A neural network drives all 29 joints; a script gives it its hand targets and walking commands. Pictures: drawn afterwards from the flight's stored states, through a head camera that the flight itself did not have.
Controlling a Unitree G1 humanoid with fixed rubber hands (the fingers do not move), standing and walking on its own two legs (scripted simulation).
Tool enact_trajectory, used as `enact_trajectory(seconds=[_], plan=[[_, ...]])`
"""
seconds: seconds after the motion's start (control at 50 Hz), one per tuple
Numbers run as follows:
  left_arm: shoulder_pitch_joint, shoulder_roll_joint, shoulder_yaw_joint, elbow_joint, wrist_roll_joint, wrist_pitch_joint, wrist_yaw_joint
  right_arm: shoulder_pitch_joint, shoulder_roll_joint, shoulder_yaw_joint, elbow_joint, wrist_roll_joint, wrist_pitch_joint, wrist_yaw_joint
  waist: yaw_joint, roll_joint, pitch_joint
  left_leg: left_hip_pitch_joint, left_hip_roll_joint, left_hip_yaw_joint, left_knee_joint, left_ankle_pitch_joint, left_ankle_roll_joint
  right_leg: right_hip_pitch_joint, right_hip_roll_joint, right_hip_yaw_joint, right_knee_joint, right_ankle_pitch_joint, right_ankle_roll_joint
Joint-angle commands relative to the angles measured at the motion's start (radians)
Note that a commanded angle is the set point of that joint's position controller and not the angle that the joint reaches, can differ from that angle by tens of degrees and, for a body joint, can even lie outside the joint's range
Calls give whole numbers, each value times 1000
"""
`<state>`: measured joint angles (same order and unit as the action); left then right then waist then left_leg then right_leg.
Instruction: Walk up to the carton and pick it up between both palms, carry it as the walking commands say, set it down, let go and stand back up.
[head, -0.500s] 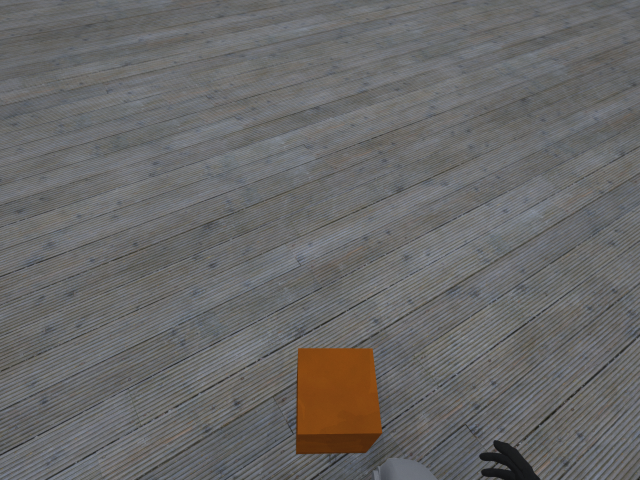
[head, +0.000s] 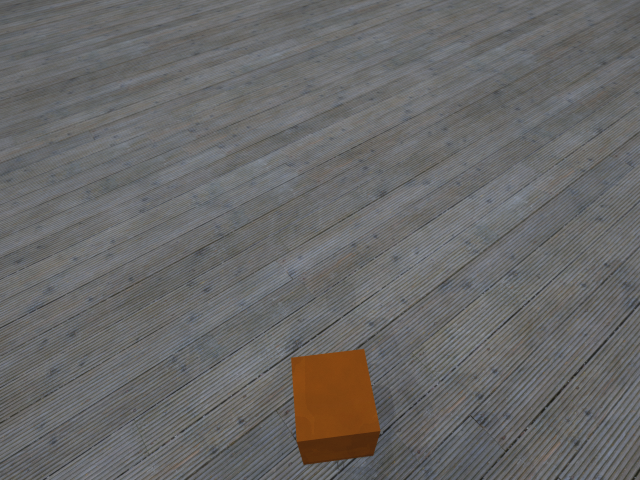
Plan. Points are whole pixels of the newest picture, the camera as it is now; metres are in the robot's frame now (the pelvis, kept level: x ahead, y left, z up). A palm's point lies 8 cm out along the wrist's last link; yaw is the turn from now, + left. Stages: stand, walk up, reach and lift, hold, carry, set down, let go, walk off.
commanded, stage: walk up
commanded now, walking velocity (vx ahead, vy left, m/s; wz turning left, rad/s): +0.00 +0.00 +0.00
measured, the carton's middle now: (333, 408) +0.42 +0.00 -0.64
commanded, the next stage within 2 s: stand in 0.30 s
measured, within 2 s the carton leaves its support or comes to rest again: neither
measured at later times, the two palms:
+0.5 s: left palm out of the picture +0.01 +0.20 -0.13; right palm out of the picture +0.02 -0.24 -0.14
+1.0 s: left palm out of the picture +0.16 +0.21 -0.14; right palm (514, 477) +0.16 -0.24 -0.15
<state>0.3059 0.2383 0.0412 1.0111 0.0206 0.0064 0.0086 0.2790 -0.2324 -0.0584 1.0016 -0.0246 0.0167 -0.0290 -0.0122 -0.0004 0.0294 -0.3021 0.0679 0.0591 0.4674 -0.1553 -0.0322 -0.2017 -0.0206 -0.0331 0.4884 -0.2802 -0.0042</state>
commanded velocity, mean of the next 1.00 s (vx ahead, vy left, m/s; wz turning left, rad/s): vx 0.00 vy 0.00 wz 0.00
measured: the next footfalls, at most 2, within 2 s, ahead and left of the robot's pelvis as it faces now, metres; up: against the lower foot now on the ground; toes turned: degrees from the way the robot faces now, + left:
none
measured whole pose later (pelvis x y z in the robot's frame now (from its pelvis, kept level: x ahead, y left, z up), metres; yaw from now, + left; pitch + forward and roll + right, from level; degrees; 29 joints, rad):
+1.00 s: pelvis -0.01 +0.00 -0.04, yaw -1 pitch +15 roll +1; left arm 0.10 0.10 0.07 0.41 0.04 0.43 0.01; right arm 0.06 -0.21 -0.07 0.50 -0.04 0.40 0.08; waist 0.01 -0.01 -0.04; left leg -0.74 0.01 0.04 0.83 -0.35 0.00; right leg -0.73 0.00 0.01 0.85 -0.40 0.00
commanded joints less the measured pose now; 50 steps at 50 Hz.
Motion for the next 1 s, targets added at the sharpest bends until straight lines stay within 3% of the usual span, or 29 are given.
enact_trajectory(seconds=[0.0, 0.02, 0.04, 0.1, 0.14, 0.18, 0.22, 0.48, 0.5, 0.52, 0.54, 0.56, 0.62, 0.68, 0.7, 0.74, 0.84, 0.92, 0.98], plan=[[57, 124, 17, -20, 6, -21, 4, 12, 6, 21, -55, 11, 1, 16, 38, -189, 41, -42, -46, -14, 49, -233, 17, -94, -259, 340, -410, -253, -53], [-19, 124, 13, -34, 1, -14, 6, 2, -26, 17, -48, 10, 8, 16, 4, -167, 90, 6, -25, -61, 132, -221, 24, -189, -255, 336, -410, -271, -83], [-54, 101, 7, -45, -3, -18, 9, 21, -28, 17, -31, 7, 9, 18, -9, -133, 97, 11, -23, -71, 150, -167, 29, -165, -233, 293, -378, -207, -92], [-36, 69, -5, -24, -11, -34, 17, 56, -33, 18, 9, 5, -8, 15, -7, -112, 57, 24, -23, -66, 62, -83, 26, -15, -189, 179, -281, 130, -93], [-9, 71, -1, 2, -11, -35, 20, 60, -21, 24, 25, 12, -18, 7, -5, -109, 26, 81, -29, -46, -60, -43, 22, 42, -171, 139, -223, 275, -92], [8, 51, -5, 20, -16, -33, 22, 68, -32, 24, 41, 18, -27, -4, -6, -83, 6, 167, 15, -69, -118, 62, 26, 26, -148, 123, -185, 281, -77], [28, 22, -9, 31, -21, -33, 24, 50, -35, 27, 58, 17, -30, -3, 3, 9, -1, 173, 42, -96, -117, 162, 43, 52, -100, 76, -177, 251, -46], [49, -2, -5, 89, -25, -28, 27, 34, 2, 37, 107, 20, -32, -11, 6, -5, 42, 153, 31, -99, -149, 98, 48, 67, -88, 74, -204, 194, -39], [-301, 108, -43, -262, -155, 6, 22, -317, -114, 77, -244, 152, -9, 7, -8, -27, -143, -108, -62, -42, 45, -257, 116, -195, -6, 38, -20, -154, -3], [-623, 84, -32, -552, -83, 74, 30, -551, -120, 100, -490, 131, 68, -4, -36, -5, -120, -125, -42, -49, 81, -302, 110, -225, -55, 38, -2, -211, -23], [-520, 99, -20, -491, -50, 172, 34, -498, -114, 103, -446, 110, 156, -7, 25, -24, -64, -110, -41, -54, 102, -285, 95, -303, -56, 23, 2, -262, -32], [-464, 87, -58, -493, -75, 263, 29, -421, -111, 76, -414, 97, 239, 0, 7, -38, -78, -29, -54, -28, 128, -277, 93, -392, -63, 13, 1, -280, -42], [-255, 52, -46, -431, -98, 521, 17, -224, -95, 62, -367, 77, 497, -2, 28, -41, -39, -27, -59, -29, 141, -122, 90, -411, -41, 68, 21, -120, -63], [-91, 35, -32, -422, -84, 633, 5, -69, -66, 75, -356, 86, 622, 29, 8, -22, -251, -49, -74, -95, 160, 187, 96, -208, 18, 91, 119, 352, -54], [-71, 22, -35, -447, -76, 633, 3, -59, -53, 79, -380, 85, 625, 38, 9, -9, -294, -52, -79, -107, 147, 251, 97, -157, 34, 88, 127, 447, -48], [-81, -1, -26, -514, -27, 592, 1, -97, -48, 48, -443, 45, 579, 58, 20, 5, -291, -47, -92, -98, 136, 285, 75, -152, 45, 86, 121, 475, -32], [-205, -57, 44, -665, 30, 476, -7, -214, -74, -22, -590, -40, 438, 101, 36, -13, -305, -121, -92, -70, 226, 294, 52, -292, 43, 83, 205, 428, -19], [-237, -59, 60, -705, 29, 394, 2, -283, -83, -44, -608, -29, 353, 112, 32, -25, -406, -167, -88, -68, 333, 288, 27, -406, 52, 53, 310, 370, -3], [-248, -83, 56, -701, 20, 395, 15, -301, -82, -55, -592, -11, 351, 115, 31, -24, -442, -196, -89, -61, 366, 205, 22, -460, 61, 32, 342, 275, -5]])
